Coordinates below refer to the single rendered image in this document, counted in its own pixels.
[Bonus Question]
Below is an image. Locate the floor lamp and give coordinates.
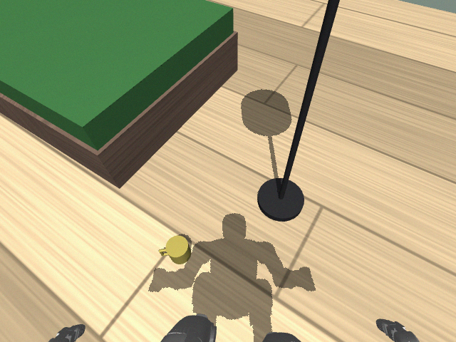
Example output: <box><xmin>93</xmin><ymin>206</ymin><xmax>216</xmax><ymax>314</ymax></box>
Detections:
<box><xmin>257</xmin><ymin>0</ymin><xmax>340</xmax><ymax>222</ymax></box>

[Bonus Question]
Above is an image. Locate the left robot hand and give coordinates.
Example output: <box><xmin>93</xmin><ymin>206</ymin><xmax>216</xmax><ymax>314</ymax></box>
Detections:
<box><xmin>49</xmin><ymin>324</ymin><xmax>86</xmax><ymax>342</ymax></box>

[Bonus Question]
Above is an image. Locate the right robot hand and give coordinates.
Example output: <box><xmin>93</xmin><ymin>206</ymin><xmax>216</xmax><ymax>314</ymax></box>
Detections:
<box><xmin>376</xmin><ymin>319</ymin><xmax>419</xmax><ymax>342</ymax></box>

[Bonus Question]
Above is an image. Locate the bed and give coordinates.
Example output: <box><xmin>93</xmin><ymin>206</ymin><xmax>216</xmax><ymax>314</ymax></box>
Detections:
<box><xmin>0</xmin><ymin>0</ymin><xmax>238</xmax><ymax>189</ymax></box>

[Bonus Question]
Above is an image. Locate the mug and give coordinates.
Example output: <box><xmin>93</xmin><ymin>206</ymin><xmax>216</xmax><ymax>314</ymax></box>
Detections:
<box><xmin>159</xmin><ymin>235</ymin><xmax>191</xmax><ymax>264</ymax></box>

